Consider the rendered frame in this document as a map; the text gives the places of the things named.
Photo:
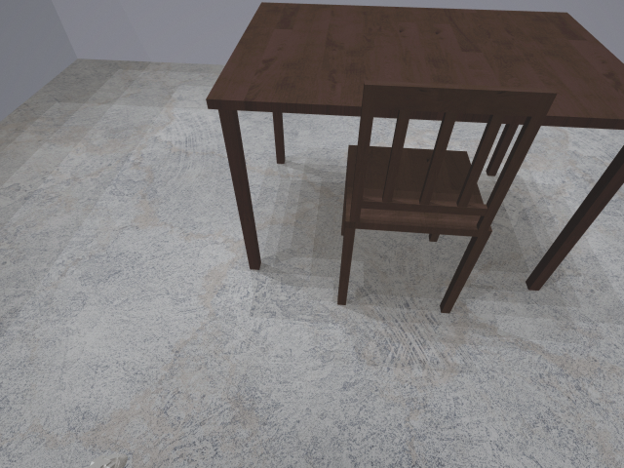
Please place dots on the chair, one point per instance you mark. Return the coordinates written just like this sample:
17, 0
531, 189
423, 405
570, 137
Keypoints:
433, 191

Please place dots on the table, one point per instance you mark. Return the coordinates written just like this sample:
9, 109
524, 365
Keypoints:
315, 58

